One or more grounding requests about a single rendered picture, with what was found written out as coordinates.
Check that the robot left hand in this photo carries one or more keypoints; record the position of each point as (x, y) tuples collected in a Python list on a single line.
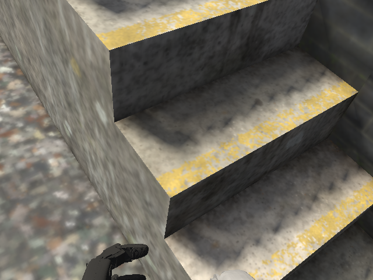
[(100, 268)]

